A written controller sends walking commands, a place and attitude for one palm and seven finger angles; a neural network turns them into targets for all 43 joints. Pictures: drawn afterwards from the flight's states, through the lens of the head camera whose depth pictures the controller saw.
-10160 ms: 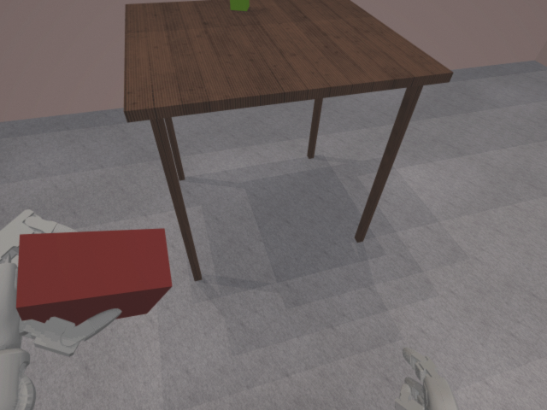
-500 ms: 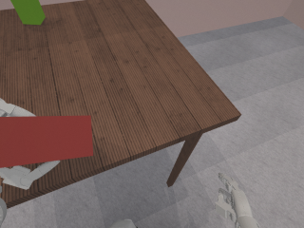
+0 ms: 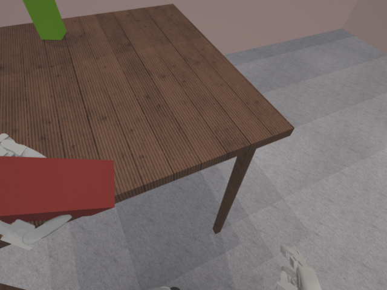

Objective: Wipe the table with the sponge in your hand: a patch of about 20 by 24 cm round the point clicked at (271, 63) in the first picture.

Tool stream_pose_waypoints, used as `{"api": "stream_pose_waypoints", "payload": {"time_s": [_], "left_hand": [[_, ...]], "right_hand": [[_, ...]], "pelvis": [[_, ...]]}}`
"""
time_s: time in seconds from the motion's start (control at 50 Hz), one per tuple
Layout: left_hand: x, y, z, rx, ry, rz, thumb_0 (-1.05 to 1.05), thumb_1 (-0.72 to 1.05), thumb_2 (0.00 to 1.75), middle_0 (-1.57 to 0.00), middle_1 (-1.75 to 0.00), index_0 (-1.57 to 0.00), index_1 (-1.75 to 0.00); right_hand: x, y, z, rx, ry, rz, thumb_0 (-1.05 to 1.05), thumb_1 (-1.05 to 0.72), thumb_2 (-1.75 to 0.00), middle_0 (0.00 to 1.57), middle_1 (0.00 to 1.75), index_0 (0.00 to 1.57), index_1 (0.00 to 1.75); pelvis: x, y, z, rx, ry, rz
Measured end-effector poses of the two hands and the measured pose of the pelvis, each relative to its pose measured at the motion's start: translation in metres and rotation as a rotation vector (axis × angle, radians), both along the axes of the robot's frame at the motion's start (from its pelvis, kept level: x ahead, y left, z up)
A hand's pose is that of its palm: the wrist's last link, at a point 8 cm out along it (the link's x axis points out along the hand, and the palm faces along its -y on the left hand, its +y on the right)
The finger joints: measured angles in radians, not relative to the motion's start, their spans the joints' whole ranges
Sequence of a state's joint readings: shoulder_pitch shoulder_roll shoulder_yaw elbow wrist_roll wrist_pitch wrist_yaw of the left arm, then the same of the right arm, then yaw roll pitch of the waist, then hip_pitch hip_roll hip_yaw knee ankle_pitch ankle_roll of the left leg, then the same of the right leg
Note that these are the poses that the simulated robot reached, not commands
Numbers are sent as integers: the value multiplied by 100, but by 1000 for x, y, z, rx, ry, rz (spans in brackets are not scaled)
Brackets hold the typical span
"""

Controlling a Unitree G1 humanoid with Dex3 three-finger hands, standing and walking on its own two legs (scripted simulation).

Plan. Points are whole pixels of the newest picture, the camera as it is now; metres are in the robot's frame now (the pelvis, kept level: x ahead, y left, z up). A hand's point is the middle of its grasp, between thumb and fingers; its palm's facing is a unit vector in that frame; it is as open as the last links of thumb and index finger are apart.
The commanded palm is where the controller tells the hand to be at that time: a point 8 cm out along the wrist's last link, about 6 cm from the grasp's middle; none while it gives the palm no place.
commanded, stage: come to a stop and stand still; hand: left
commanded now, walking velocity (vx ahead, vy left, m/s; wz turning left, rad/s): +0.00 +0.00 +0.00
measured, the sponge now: (72, 192) +0.23 +0.20 +0.15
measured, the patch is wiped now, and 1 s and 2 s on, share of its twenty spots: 0.00 0.00 0.00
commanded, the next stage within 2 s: look again from close up in 0.98 s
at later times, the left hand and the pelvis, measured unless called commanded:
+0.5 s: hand (17, 179) +0.23 +0.26 +0.19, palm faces +0.41 -0.81 -0.41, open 10.5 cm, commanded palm +0.16 +0.28 +0.18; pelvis -0.01 +0.00 +0.00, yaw -2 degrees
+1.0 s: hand (32, 182) +0.24 +0.25 +0.17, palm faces +0.35 -0.87 -0.34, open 10.5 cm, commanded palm +0.17 +0.29 +0.18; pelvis +0.01 +0.01 +0.00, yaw -1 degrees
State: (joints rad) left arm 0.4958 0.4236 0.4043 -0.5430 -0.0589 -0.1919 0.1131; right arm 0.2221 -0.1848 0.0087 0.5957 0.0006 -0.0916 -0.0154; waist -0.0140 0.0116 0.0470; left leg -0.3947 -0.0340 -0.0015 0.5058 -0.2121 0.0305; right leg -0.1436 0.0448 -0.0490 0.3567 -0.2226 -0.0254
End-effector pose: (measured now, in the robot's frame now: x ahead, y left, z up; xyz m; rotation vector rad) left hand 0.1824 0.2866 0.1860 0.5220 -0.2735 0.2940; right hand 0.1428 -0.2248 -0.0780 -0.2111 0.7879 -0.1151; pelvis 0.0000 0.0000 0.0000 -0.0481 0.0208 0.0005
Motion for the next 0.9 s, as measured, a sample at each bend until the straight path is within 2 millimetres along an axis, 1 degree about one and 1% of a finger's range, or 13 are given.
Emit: {"api": "stream_pose_waypoints", "payload": {"time_s": [0.06, 0.14, 0.24, 0.3, 0.32, 0.36, 0.42, 0.46, 0.54, 0.58, 0.64, 0.72, 0.9], "left_hand": [[-8, 3, -6, -45, 7, 30, -1, -53, 101, -67, -135, -70, -135], [-8, 8, -15, -117, -44, 48, -1, -53, 101, -68, -134, -70, -134], [-2, 8, -15, -120, -57, 45, -2, -53, 101, -68, -134, -70, -134], [-3, 4, -9, -82, -44, 42, -1, -53, 101, -68, -134, -70, -134], [-2, 5, 0, -14, -57, 28, -2, -53, 101, -68, -134, -70, -134], [4, 16, 23, 98, -144, 22, -1, -53, 101, -68, -134, -70, -134], [9, 28, 36, 94, -189, 70, -1, -53, 101, -68, -134, -70, -134], [8, 23, 31, 52, -160, 67, -1, -53, 101, -68, -134, -70, -134], [3, -1, -4, -46, -22, -2, -1, -53, 101, -68, -134, -70, -134], [-1, -5, -15, -96, -6, -10, -1, -53, 101, -68, -134, -70, -134], [-2, -2, -18, -123, -31, -6, -1, -53, 101, -68, -134, -70, -134], [3, 5, -13, -122, -78, 1, -1, -53, 101, -68, -134, -70, -134], [14, 7, -9, -104, -77, -18, -1, -53, 101, -68, -134, -70, -134]], "right_hand": [[-2, -5, -1, -6, -2, -15, 1, -90, -90, 21, 30, 20, 30], [-1, -10, -2, -44, -15, -27, 1, -90, -90, 21, 30, 20, 30], [6, -3, 5, -37, -57, -11, 1, -90, -90, 20, 30, 20, 30], [11, 4, 7, -7, -76, 9, 1, -90, -90, 20, 30, 20, 30], [12, 7, 8, -11, -77, 38, 1, -90, -90, 20, 30, 20, 30], [14, 13, 6, -2, -70, 93, 1, -90, -90, 20, 30, 20, 30], [18, 15, 6, 39, -95, 107, 1, -90, -90, 21, 30, 20, 30], [19, 14, 8, 59, -123, 87, 1, -90, -90, 21, 30, 20, 30], [19, 7, 14, 44, -155, 40, 1, -90, -90, 21, 30, 20, 30], [19, 3, 16, 13, -148, 27, 1, -90, -90, 21, 30, 20, 30], [19, -1, 20, -33, -128, 27, 1, -90, -90, 21, 30, 20, 30], [22, -2, 24, -65, -114, 39, 1, -90, -90, 21, 30, 20, 30], [35, 10, 28, -47, -128, 51, 1, -90, -90, 21, 30, 20, 30]], "pelvis": [[1, 2, -1, 3, -4, -22], [2, 8, -7, 5, -28, -5], [-3, 8, -4, 39, -43, -5], [-4, 5, -1, 32, -36, 5], [-5, 3, -1, 27, -30, 8], [-9, -2, -1, 28, -16, 13], [-11, -3, -2, 23, -10, -5], [-10, -1, -1, 21, -11, -22], [-6, 3, 0, 22, -15, -38], [-4, 3, 0, 22, -17, -38], [-1, 3, 1, 20, -20, -27], [2, 4, 2, 18, -24, -19], [8, 9, 3, 24, -11, -19]]}}
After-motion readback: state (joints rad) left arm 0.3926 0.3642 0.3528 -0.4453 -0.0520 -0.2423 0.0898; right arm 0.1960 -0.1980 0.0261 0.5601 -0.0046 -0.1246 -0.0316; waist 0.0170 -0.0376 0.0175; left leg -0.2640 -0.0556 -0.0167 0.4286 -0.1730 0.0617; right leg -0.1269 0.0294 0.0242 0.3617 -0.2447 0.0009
